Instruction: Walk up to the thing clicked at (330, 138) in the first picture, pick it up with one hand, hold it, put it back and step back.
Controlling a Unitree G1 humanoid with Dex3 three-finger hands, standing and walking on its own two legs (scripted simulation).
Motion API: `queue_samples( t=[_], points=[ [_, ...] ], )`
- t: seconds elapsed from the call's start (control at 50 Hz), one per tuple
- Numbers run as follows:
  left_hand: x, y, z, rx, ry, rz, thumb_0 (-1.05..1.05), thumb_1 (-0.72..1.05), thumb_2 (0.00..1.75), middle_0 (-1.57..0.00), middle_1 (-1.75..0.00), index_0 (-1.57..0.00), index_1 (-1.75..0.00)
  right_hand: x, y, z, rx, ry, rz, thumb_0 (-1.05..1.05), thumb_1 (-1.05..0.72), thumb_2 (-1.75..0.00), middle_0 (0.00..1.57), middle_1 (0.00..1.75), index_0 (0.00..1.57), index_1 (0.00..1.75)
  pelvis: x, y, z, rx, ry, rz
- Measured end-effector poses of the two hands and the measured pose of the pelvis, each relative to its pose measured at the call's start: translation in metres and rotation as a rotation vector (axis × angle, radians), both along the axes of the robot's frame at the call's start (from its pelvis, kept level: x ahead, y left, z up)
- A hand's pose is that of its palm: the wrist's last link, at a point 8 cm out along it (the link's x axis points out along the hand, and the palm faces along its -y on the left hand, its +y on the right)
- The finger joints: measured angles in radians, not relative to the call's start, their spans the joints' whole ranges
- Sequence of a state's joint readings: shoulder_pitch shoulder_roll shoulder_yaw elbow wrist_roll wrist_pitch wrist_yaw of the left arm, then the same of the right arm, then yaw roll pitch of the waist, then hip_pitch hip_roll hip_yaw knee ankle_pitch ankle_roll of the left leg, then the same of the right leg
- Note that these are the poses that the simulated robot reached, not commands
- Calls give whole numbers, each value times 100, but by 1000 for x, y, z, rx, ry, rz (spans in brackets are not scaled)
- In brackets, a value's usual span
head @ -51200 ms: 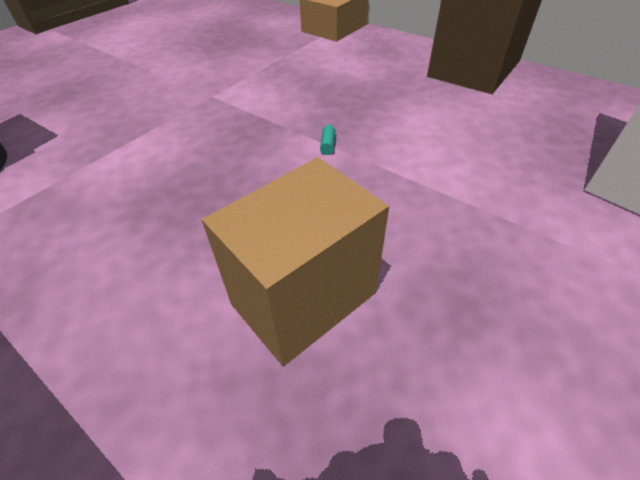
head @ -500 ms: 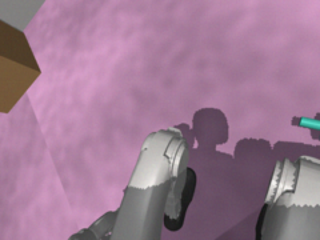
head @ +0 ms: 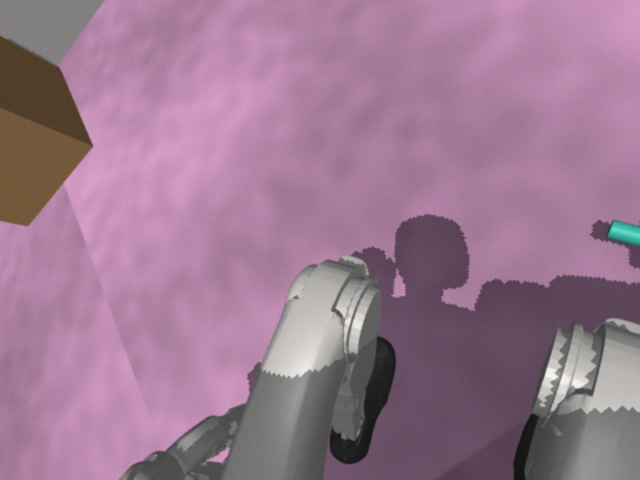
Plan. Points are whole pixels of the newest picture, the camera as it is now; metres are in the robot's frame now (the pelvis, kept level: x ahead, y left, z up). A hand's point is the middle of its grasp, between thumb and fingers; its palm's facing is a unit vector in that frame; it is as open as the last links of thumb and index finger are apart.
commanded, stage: settle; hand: right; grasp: from above
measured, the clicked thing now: out of the picture +0.40 -0.31 -0.26
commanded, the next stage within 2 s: lift in 0.84 s
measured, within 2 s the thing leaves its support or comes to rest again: leaves its support in 0.24 s
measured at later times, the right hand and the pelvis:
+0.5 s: hand out of the picture +0.38 -0.33 -0.19, palm faces -0.33 +0.16 -0.93, open 9.8 cm; pelvis +0.00 +0.00 +0.01, yaw -2 degrees
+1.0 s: hand out of the picture +0.37 -0.33 -0.12, palm faces -0.43 +0.13 -0.90, open 9.8 cm; pelvis +0.00 +0.01 +0.04, yaw -6 degrees
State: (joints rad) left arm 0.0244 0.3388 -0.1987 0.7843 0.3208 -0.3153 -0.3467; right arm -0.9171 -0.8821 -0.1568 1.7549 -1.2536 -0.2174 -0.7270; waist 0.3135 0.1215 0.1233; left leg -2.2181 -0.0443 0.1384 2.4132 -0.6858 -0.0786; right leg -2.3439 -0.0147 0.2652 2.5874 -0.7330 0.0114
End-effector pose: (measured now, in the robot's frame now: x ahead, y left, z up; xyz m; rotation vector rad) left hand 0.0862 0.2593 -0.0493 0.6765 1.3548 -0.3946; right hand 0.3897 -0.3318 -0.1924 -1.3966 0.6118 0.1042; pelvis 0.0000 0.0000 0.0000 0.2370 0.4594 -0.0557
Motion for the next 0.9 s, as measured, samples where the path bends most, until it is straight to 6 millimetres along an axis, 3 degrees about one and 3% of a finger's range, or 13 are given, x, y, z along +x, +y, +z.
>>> queue_samples(
  t=[0.14,0.3,0.5,0.64,0.9],
  points=[
    [-12,-7,-8,-23,29,28,1,90,90,-20,-30,-20,-30,2,-2,2,24,21,-3,-1,0,-60,58,82,65,72,1,1,-1,-1,2,1],
    [-14,-8,-13,-28,35,69,1,91,90,-20,-30,-20,-30,-11,-2,9,44,11,39,-1,2,-64,58,84,64,75,3,2,0,-10,14,-1],
    [15,2,-12,-35,-83,144,1,90,90,-20,-30,-20,-30,-9,-6,59,-16,-107,62,-1,3,-66,57,85,63,77,3,3,7,-31,59,-14],
    [36,5,-12,-69,-145,169,1,90,90,-20,-30,-20,-30,-10,-9,91,-65,-25,30,-1,2,-65,58,82,64,75,0,6,21,-57,98,-28],
    [27,16,-11,-29,-106,248,1,91,90,-20,-30,-20,-30,-16,-2,115,-16,21,80,-1,3,-63,61,77,66,72,-4,13,37,-89,112,-51]
  ],
)
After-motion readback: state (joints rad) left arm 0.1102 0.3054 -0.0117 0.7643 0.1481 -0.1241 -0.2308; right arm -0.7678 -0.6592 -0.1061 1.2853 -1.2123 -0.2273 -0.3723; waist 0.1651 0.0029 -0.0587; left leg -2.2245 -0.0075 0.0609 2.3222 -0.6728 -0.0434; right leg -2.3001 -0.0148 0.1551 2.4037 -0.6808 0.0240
